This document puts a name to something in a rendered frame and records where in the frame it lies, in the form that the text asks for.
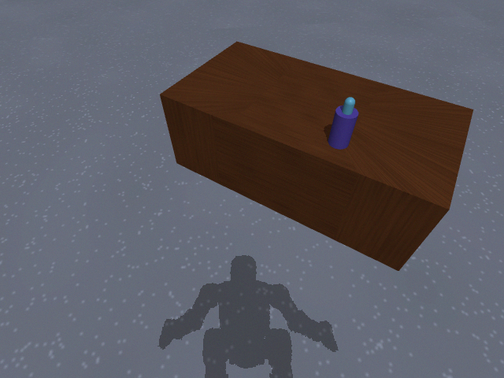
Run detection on bottle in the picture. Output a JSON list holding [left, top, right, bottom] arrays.
[[328, 97, 358, 150]]

